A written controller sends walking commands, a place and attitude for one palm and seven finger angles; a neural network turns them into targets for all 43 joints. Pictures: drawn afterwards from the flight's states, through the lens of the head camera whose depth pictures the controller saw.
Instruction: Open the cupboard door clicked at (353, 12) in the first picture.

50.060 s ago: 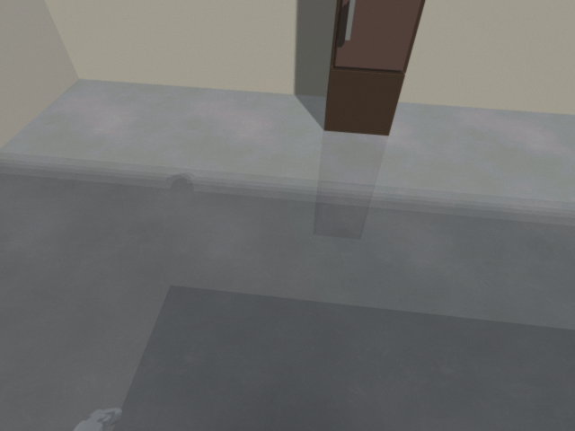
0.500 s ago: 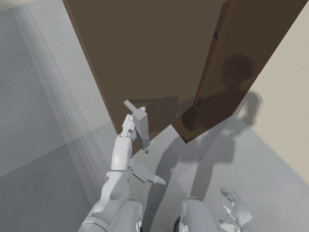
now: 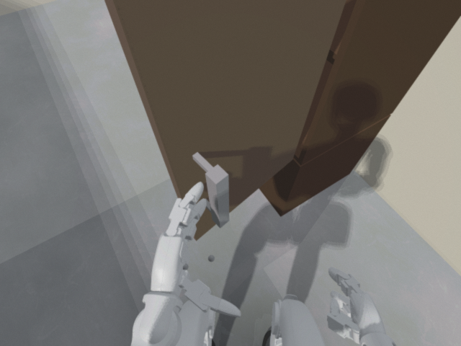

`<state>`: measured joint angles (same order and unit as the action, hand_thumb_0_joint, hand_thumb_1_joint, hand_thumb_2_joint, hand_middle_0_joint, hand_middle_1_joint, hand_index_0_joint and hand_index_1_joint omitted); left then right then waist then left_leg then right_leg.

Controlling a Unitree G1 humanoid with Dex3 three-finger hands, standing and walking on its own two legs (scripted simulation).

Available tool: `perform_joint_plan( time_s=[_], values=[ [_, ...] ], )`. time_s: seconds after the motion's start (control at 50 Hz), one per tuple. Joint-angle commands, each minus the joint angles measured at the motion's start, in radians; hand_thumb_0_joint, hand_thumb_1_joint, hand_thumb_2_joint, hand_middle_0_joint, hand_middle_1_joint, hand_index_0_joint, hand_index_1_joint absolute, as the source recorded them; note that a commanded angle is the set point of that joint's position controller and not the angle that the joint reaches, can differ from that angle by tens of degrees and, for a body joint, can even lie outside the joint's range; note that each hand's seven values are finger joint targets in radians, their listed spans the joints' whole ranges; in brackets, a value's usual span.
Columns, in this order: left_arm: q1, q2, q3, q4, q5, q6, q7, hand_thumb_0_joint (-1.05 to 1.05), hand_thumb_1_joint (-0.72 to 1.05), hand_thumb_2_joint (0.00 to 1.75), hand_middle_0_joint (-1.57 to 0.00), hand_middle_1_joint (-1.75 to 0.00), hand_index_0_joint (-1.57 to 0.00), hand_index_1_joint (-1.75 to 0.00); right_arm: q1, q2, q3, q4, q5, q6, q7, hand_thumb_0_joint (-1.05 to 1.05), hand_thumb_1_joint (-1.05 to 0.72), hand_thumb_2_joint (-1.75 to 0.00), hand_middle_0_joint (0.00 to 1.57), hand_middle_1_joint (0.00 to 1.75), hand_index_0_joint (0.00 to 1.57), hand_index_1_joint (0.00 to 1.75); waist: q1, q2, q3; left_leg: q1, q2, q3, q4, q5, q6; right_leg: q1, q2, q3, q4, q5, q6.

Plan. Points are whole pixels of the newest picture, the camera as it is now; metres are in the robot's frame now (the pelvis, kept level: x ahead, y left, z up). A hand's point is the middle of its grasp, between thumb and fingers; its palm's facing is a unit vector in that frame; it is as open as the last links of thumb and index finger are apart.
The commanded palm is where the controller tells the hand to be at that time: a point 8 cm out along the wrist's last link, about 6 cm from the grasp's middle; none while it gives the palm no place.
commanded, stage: slide the hand sideways off the handle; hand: left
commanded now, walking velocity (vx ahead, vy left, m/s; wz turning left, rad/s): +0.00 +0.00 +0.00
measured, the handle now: (211, 192) +0.37 +0.06 +0.03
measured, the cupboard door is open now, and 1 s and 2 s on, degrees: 100 100 100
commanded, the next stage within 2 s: draw the hand back to the body in 0.54 s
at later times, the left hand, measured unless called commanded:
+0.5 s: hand (177, 283) +0.22 +0.10 +0.03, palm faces -0.03 -1.00 +0.00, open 16.3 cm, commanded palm +0.18 +0.15 +0.03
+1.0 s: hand (139, 285) +0.20 +0.13 +0.11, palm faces -0.05 -1.00 -0.04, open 16.3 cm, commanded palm +0.17 +0.19 +0.11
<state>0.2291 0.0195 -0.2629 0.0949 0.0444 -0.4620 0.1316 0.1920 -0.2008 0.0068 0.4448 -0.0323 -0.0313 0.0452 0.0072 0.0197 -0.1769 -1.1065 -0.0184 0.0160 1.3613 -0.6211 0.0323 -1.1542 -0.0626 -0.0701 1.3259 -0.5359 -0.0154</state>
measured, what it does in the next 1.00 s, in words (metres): stands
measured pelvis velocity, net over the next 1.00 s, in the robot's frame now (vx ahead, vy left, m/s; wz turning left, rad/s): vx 0.01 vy -0.01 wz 0.01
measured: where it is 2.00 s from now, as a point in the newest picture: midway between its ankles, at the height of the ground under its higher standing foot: outside the picture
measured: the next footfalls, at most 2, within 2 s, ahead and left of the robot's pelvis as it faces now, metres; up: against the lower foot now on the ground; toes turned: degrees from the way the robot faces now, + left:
none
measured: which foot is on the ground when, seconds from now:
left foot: down 0.00-1.00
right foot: down 0.00-1.00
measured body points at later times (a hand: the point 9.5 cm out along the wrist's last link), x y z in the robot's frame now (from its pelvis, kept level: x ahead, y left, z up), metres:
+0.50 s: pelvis +0.01 -0.01 -0.01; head +0.11 -0.01 +0.43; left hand +0.21 +0.15 +0.04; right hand +0.21 -0.23 -0.10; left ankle +0.02 +0.10 -0.61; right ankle +0.05 -0.12 -0.61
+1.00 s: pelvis +0.01 -0.01 +0.03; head +0.06 -0.01 +0.48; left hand +0.20 +0.18 +0.11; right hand +0.20 -0.22 -0.04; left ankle +0.02 +0.10 -0.61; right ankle +0.05 -0.12 -0.61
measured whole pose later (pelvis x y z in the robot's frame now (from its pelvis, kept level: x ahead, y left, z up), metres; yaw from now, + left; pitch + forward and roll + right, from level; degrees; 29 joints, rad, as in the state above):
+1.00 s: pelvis +0.01 -0.01 +0.03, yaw +0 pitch +15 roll -2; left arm 0.58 0.18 -0.03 -0.31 -0.15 -0.28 -0.12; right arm 0.28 -0.22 0.04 0.36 0.03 -0.06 -0.05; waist 0.01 0.05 -0.18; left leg -0.91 0.00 -0.02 1.22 -0.58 0.02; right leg -0.94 -0.04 -0.11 1.17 -0.50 -0.02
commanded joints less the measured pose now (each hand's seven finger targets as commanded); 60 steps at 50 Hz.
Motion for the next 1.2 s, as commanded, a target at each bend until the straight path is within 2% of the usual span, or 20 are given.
perform_joint_plan(
  time_s=[0.0, 0.06, 0.08, 0.16, 0.22, 0.3, 0.4, 0.52, 0.56, 0.62, 0.68, 0.72, 0.78, 0.84, 0.9, 1.04, 1.12, 1.14, 1.16, 1.18],
  values=[
    [-0.002, -0.024, -0.012, -0.293, -0.018, -0.083, -0.018, 0.00, -0.50, 0.30, -0.15, -0.30, -0.15, -0.30, -0.017, -0.106, -0.046, -0.160, 0.006, -0.054, -0.021, 0.00, -0.90, -0.90, 0.20, 0.30, 0.20, 0.30, -0.022, -0.087, -0.308, 0.145, -0.016, -0.071, -0.209, 0.254, -0.028, 0.288, 0.047, 0.029, -0.167, 0.215, -0.031],
    [0.052, -0.015, -0.018, -0.309, -0.018, -0.100, -0.037, 0.00, -0.50, 0.30, -0.15, -0.30, -0.15, -0.30, -0.022, -0.104, -0.045, -0.157, 0.005, -0.065, -0.023, 0.00, -0.90, -0.90, 0.20, 0.30, 0.20, 0.30, -0.027, -0.069, -0.284, 0.127, -0.018, -0.071, -0.193, 0.242, -0.027, 0.260, 0.046, 0.028, -0.158, 0.200, -0.030],
    [0.056, -0.007, -0.015, -0.304, -0.016, -0.104, -0.047, 0.00, -0.50, 0.30, -0.15, -0.30, -0.15, -0.30, -0.020, -0.107, -0.045, -0.156, 0.005, -0.067, -0.025, 0.00, -0.90, -0.90, 0.20, 0.30, 0.20, 0.30, -0.035, -0.092, -0.267, 0.114, -0.018, -0.071, -0.185, 0.226, -0.025, 0.252, 0.047, 0.029, -0.160, 0.190, -0.028],
    [0.096, 0.035, 0.014, -0.321, -0.015, -0.099, -0.085, 0.00, -0.50, 0.30, -0.15, -0.30, -0.15, -0.30, -0.029, -0.110, -0.045, -0.163, 0.004, -0.070, -0.030, 0.00, -0.90, -0.90, 0.20, 0.30, 0.20, 0.30, -0.020, -0.038, -0.268, 0.102, -0.020, -0.070, -0.172, 0.224, -0.027, 0.229, 0.046, 0.034, -0.140, 0.178, -0.033],
    [0.168, 0.083, 0.084, -0.352, -0.041, -0.085, -0.103, 0.00, -0.50, 0.30, -0.15, -0.30, -0.15, -0.30, -0.029, -0.110, -0.047, -0.177, 0.007, -0.071, -0.037, 0.00, -0.90, -0.90, 0.20, 0.30, 0.20, 0.30, 0.008, -0.041, -0.305, 0.097, -0.024, -0.066, -0.167, 0.248, -0.027, 0.268, 0.050, 0.039, -0.134, 0.204, -0.035],
    [0.215, 0.096, 0.122, -0.410, -0.088, -0.076, -0.129, 0.00, -0.50, 0.30, -0.15, -0.30, -0.15, -0.30, -0.024, -0.106, -0.047, -0.187, 0.012, -0.073, -0.044, 0.00, -0.90, -0.90, 0.20, 0.30, 0.20, 0.30, 0.009, -0.056, -0.329, 0.091, -0.026, -0.056, -0.155, 0.263, -0.024, 0.313, 0.050, 0.048, -0.144, 0.246, -0.027],
    [0.253, 0.091, 0.111, -0.434, -0.121, -0.091, -0.179, 0.00, -0.50, 0.30, -0.15, -0.30, -0.15, -0.30, -0.024, -0.113, -0.049, -0.181, 0.015, -0.091, -0.051, 0.00, -0.90, -0.90, 0.20, 0.30, 0.20, 0.30, -0.015, -0.061, -0.294, 0.059, -0.023, -0.060, -0.134, 0.237, -0.020, 0.285, 0.052, 0.048, -0.145, 0.220, -0.022],
    [0.267, 0.136, 0.156, -0.416, -0.139, -0.079, -0.236, 0.00, -0.50, 0.30, -0.15, -0.30, -0.15, -0.30, -0.030, -0.125, -0.054, -0.182, 0.020, -0.102, -0.064, 0.00, -0.90, -0.90, 0.20, 0.30, 0.20, 0.30, -0.017, -0.065, -0.253, 0.007, -0.020, -0.061, -0.112, 0.196, -0.017, 0.257, 0.052, 0.059, -0.145, 0.149, -0.025],
    [0.253, 0.134, 0.151, -0.447, -0.142, -0.078, -0.237, 0.00, -0.50, 0.30, -0.15, -0.30, -0.15, -0.30, -0.034, -0.127, -0.052, -0.189, 0.019, -0.108, -0.063, 0.00, -0.90, -0.90, 0.20, 0.30, 0.20, 0.30, -0.012, -0.026, -0.265, 0.017, -0.022, -0.059, -0.109, 0.180, -0.018, 0.234, 0.049, 0.060, -0.137, 0.122, -0.025],
    [0.261, 0.144, 0.171, -0.472, -0.149, -0.076, -0.218, 0.00, -0.50, 0.30, -0.15, -0.30, -0.15, -0.30, -0.028, -0.125, -0.054, -0.193, 0.017, -0.113, -0.066, 0.00, -0.90, -0.90, 0.20, 0.30, 0.20, 0.30, -0.001, -0.028, -0.301, 0.029, -0.022, -0.064, -0.112, 0.206, -0.017, 0.244, 0.054, 0.053, -0.127, 0.136, -0.028],
    [0.289, 0.210, 0.228, -0.624, -0.166, -0.065, -0.203, 0.00, -0.50, 0.30, -0.15, -0.30, -0.15, -0.30, -0.011, -0.120, -0.056, -0.218, 0.023, -0.105, -0.069, 0.00, -0.90, -0.90, 0.20, 0.30, 0.20, 0.30, 0.029, 0.024, -0.382, 0.121, -0.024, -0.055, -0.162, 0.250, -0.020, 0.324, 0.054, 0.057, -0.156, 0.189, -0.025],
    [0.333, 0.247, 0.271, -0.655, -0.170, -0.028, -0.197, 0.00, -0.50, 0.30, -0.15, -0.30, -0.15, -0.30, 0.001, -0.118, -0.058, -0.227, 0.033, -0.088, -0.077, 0.00, -0.90, -0.90, 0.20, 0.30, 0.20, 0.30, 0.036, 0.009, -0.388, 0.152, -0.023, -0.056, -0.196, 0.282, -0.018, 0.385, 0.061, 0.054, -0.187, 0.223, -0.025],
    [0.354, 0.195, 0.223, -0.646, -0.184, 0.038, -0.214, 0.00, -0.50, 0.30, -0.15, -0.30, -0.15, -0.30, 0.011, -0.118, -0.050, -0.239, 0.049, -0.075, -0.081, 0.00, -0.90, -0.90, 0.20, 0.30, 0.20, 0.30, 0.000, -0.008, -0.280, 0.175, -0.020, -0.058, -0.250, 0.232, -0.016, 0.392, 0.064, 0.036, -0.253, 0.180, -0.013],
    [0.354, 0.181, 0.217, -0.579, -0.196, 0.104, -0.240, 0.00, -0.50, 0.30, -0.15, -0.30, -0.15, -0.30, 0.012, -0.130, -0.045, -0.241, 0.061, -0.070, -0.097, 0.00, -0.90, -0.90, 0.20, 0.30, 0.20, 0.30, -0.033, -0.089, -0.163, 0.165, -0.014, -0.064, -0.290, 0.145, -0.011, 0.386, 0.064, 0.035, -0.336, 0.063, -0.003],
    [0.349, 0.222, 0.269, -0.560, -0.207, 0.136, -0.256, 0.00, -0.50, 0.30, -0.15, -0.30, -0.15, -0.30, 0.016, -0.138, -0.039, -0.245, 0.062, -0.075, -0.113, 0.00, -0.90, -0.90, 0.20, 0.30, 0.20, 0.30, -0.028, -0.097, -0.104, 0.183, -0.012, -0.064, -0.330, 0.097, -0.014, 0.401, 0.061, 0.039, -0.388, -0.024, -0.003],
    [0.343, 0.294, 0.369, -0.687, -0.246, 0.095, -0.251, 0.00, -0.47, 0.32, -0.15, -0.30, -0.15, -0.30, 0.034, -0.128, -0.025, -0.258, 0.063, -0.099, -0.123, 0.00, -0.90, -0.90, 0.20, 0.30, 0.20, 0.30, 0.006, 0.036, -0.115, 0.332, -0.012, -0.061, -0.425, 0.189, -0.021, 0.501, 0.072, 0.014, -0.422, 0.089, -0.015],
    [0.389, 0.308, 0.409, -0.688, -0.277, 0.107, -0.270, 0.00, -0.32, 0.37, -0.16, -0.30, -0.16, -0.30, 0.043, -0.129, -0.026, -0.240, 0.072, -0.110, -0.121, 0.00, -0.90, -0.90, 0.20, 0.30, 0.20, 0.30, 0.006, 0.049, -0.118, 0.397, -0.005, -0.061, -0.462, 0.278, -0.023, 0.572, 0.080, 0.002, -0.452, 0.190, -0.014],
    [0.460, 0.449, 0.428, -0.689, -0.125, 0.217, -0.151, 0.00, -0.29, 0.39, -0.16, -0.30, -0.16, -0.30, 0.053, -0.125, -0.033, -0.240, 0.064, -0.077, -0.151, 0.00, -0.90, -0.90, 0.20, 0.30, 0.20, 0.30, 0.050, 0.072, -0.149, 0.454, 0.021, -0.037, -0.540, 0.320, -0.019, 0.641, 0.046, 0.052, -0.499, 0.215, -0.022],
    [0.472, 0.359, 0.380, -0.730, -0.113, 0.274, -0.101, 0.00, -0.26, 0.40, -0.16, -0.30, -0.16, -0.30, 0.056, -0.107, -0.024, -0.254, 0.062, -0.068, -0.160, 0.00, -0.90, -0.90, 0.20, 0.30, 0.20, 0.30, 0.022, 0.094, -0.102, 0.481, 0.018, -0.035, -0.559, 0.339, -0.020, 0.639, 0.043, 0.035, -0.517, 0.234, -0.015],
    [0.466, 0.334, 0.361, -0.729, -0.105, 0.304, -0.079, 0.00, -0.22, 0.42, -0.16, -0.30, -0.16, -0.30, 0.060, -0.108, -0.024, -0.245, 0.061, -0.064, -0.162, 0.00, -0.90, -0.90, 0.20, 0.30, 0.20, 0.30, 0.009, 0.063, -0.062, 0.485, 0.021, -0.042, -0.565, 0.352, -0.022, 0.632, 0.042, 0.025, -0.529, 0.243, -0.011]
  ],
)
